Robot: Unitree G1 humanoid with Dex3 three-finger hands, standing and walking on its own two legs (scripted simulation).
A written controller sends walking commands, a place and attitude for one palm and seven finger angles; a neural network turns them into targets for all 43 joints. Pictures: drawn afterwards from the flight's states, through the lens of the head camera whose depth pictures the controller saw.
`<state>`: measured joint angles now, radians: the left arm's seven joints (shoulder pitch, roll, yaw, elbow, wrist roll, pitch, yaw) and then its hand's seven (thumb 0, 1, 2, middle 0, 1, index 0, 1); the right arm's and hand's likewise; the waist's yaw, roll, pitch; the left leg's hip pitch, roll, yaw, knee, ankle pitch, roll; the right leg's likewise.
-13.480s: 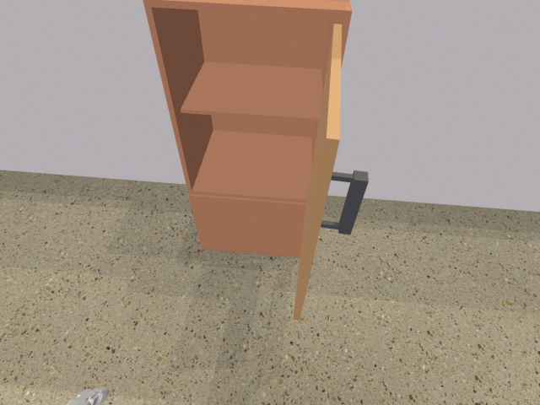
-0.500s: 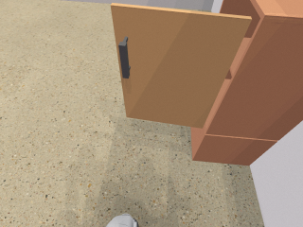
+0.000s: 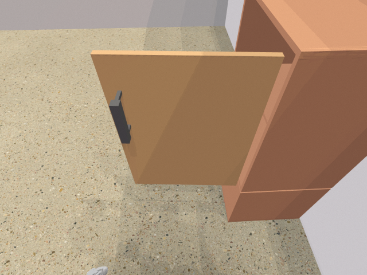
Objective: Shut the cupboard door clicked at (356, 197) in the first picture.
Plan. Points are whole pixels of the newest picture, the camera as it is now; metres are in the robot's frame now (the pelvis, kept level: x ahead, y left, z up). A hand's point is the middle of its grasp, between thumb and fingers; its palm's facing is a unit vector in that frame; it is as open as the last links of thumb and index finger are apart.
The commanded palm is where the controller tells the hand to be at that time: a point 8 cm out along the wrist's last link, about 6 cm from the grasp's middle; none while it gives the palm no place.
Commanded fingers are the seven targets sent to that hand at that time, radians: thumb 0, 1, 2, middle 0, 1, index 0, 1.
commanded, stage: come to a stop and stand still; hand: left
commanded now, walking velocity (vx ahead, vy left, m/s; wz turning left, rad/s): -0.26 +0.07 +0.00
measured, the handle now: (122, 117) +0.49 +0.18 +0.05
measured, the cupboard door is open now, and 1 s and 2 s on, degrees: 86 86 86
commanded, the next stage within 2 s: look again from close up in 0.82 s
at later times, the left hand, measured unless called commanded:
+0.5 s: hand out of the picture +0.00 +0.26 -0.16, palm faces +0.06 -0.96 -0.27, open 7.3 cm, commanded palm none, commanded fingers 0.00 0.90 0.90 -0.20 -0.30 -0.20 -0.30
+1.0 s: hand out of the picture -0.04 +0.24 -0.16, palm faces +0.00 -0.98 -0.22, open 7.3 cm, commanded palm none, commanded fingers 0.00 0.90 0.90 -0.20 -0.30 -0.20 -0.30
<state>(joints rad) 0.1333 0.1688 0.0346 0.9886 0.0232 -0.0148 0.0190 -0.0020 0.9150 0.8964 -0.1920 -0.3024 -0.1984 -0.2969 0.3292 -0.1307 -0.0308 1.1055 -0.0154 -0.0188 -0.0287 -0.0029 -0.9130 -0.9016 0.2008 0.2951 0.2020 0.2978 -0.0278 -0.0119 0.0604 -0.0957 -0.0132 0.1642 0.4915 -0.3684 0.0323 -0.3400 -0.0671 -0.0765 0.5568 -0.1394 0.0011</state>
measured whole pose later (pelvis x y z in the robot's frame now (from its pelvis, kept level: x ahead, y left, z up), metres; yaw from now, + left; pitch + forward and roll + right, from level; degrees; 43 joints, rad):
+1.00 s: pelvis -0.06 +0.07 +0.01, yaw +1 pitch -1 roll +1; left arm 0.28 0.16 -0.01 1.04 0.02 0.00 0.02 0.01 0.93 0.90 -0.20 -0.30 -0.20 -0.30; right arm 0.32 -0.20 0.00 1.05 -0.02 0.00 -0.02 0.00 -0.91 -0.90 0.20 0.29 0.20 0.30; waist -0.01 0.02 0.02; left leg -0.17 -0.07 0.12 0.37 -0.20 0.08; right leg -0.23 0.00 -0.03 0.45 -0.21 -0.03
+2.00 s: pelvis +0.02 +0.00 +0.00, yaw +1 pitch +0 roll +1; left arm 0.34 0.12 0.01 1.10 0.02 -0.04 0.04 0.00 0.91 0.90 -0.20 -0.30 -0.20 -0.30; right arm 0.28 -0.14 0.00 1.13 0.00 -0.01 -0.05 0.00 -0.91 -0.90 0.20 0.29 0.20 0.30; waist 0.02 -0.02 0.06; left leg -0.24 0.02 0.05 0.69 -0.47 0.00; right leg -0.13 0.10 -0.06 0.48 -0.35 -0.13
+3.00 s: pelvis +0.02 +0.04 +0.01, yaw -1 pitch +0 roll +0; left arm 0.35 0.11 -0.03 1.11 0.02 -0.04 0.05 0.00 0.91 0.90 -0.20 -0.30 -0.20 -0.30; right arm 0.29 -0.13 0.02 1.13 -0.01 -0.01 -0.03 0.00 -0.91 -0.90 0.20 0.30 0.20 0.30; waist 0.00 -0.01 0.05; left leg -0.25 -0.03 0.04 0.44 -0.20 0.04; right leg -0.09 0.07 -0.03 0.38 -0.30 -0.07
